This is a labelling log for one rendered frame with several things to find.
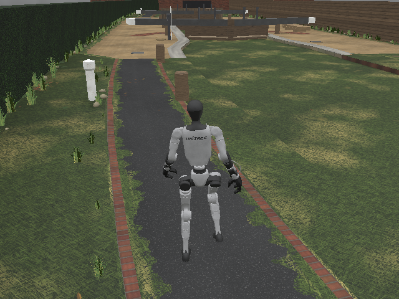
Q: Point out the right robot upper arm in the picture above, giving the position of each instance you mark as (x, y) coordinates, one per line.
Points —
(220, 143)

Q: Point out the right robot hand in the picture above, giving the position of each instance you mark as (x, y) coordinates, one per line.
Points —
(238, 184)

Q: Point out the humanoid robot head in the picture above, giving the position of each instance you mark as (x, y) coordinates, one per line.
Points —
(195, 110)

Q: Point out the left robot hand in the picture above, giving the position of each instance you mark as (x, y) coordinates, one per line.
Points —
(168, 175)

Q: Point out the right robot forearm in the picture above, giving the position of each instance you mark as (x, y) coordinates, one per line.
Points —
(230, 167)

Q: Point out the left robot upper arm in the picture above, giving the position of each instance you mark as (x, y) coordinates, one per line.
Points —
(174, 142)

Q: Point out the left robot forearm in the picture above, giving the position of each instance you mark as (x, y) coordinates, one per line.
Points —
(168, 163)

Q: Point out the robot right shin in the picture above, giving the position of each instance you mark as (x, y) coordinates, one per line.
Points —
(215, 213)

